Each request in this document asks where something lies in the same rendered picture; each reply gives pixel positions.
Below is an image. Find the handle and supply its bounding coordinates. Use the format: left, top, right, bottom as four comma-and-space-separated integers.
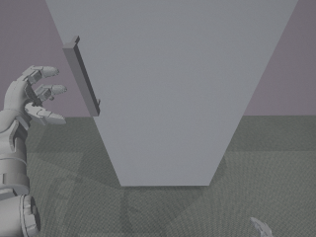
62, 36, 101, 117

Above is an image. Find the left robot forearm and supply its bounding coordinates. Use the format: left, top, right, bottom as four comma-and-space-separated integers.
0, 110, 31, 201

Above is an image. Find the fridge door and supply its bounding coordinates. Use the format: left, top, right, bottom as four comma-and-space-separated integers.
45, 0, 298, 187

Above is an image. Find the right robot hand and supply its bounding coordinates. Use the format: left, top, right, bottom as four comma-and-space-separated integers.
250, 217, 275, 237

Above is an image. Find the left robot hand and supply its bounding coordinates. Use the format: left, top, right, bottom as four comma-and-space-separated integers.
3, 65, 67, 125

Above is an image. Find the robot left upper arm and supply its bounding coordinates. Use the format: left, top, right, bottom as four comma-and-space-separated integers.
0, 195, 41, 237

